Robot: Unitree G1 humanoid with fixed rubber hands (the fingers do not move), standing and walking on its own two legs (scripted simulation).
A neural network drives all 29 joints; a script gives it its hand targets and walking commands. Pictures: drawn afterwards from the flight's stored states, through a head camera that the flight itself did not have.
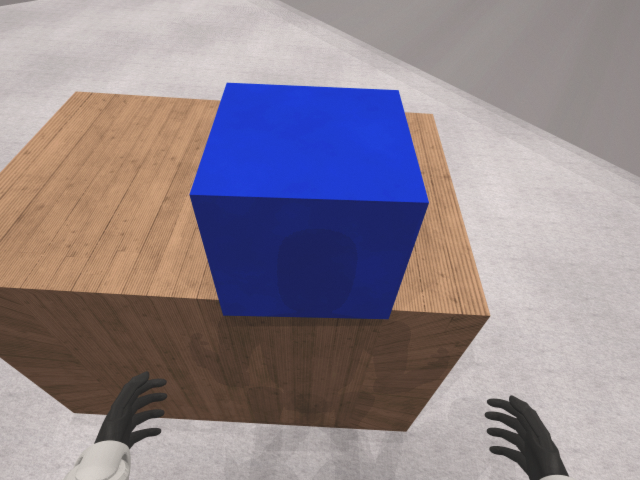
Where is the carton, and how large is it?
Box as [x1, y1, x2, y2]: [189, 83, 428, 318]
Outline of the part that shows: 226,83 189,194 223,315 388,318 428,203 398,90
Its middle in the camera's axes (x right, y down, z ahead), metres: -0.02 -0.06 +0.63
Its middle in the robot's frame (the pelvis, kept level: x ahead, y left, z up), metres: +0.51 +0.04 +0.04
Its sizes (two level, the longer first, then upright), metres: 0.276 0.266 0.267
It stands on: a pedestal, 0.69 m high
